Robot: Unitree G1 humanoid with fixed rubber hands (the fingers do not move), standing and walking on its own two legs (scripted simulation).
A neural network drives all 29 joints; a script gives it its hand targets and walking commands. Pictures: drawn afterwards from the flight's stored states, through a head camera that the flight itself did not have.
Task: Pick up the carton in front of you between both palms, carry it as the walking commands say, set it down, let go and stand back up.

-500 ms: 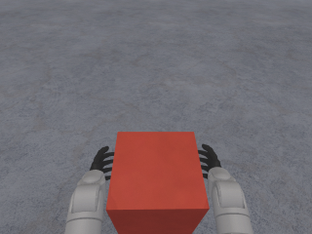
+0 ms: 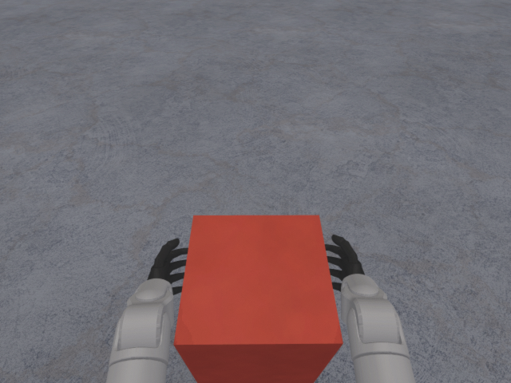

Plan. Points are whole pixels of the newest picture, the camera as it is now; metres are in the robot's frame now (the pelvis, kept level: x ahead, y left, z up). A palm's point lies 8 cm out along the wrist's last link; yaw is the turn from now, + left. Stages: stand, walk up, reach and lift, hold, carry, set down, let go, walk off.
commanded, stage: hold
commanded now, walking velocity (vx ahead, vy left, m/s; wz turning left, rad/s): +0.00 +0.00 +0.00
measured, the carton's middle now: (256, 304) +0.28 +0.00 -0.04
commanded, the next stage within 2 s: set down in 0.10 s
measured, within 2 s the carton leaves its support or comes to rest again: neither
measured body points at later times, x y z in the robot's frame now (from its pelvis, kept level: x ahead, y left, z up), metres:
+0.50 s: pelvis -0.03 -0.02 -0.03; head -0.01 -0.03 +0.42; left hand +0.31 +0.17 -0.01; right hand +0.34 -0.13 -0.01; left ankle -0.01 +0.10 -0.74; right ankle +0.06 -0.11 -0.74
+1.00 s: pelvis -0.04 +0.00 -0.14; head +0.18 +0.01 +0.25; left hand +0.39 +0.16 -0.22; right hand +0.38 -0.15 -0.22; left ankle -0.01 +0.10 -0.74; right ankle +0.06 -0.11 -0.74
